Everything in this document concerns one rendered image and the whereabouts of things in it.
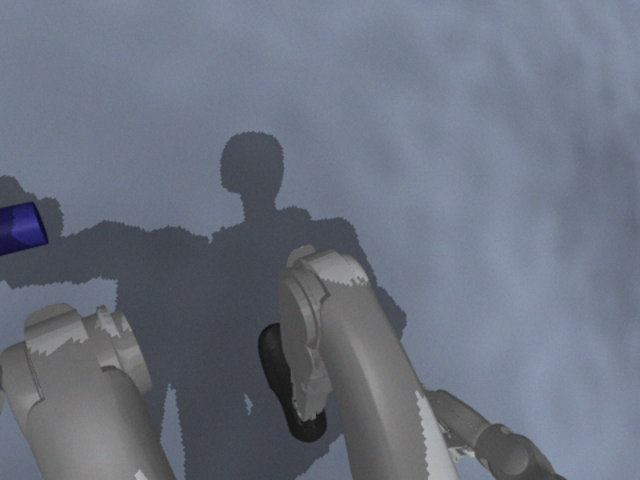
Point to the right robot hand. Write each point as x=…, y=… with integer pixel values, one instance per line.
x=463, y=424

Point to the right robot foot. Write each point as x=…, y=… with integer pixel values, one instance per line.
x=278, y=375

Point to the can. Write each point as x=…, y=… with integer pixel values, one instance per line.
x=21, y=228

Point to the right robot arm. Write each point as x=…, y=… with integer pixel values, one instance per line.
x=510, y=456

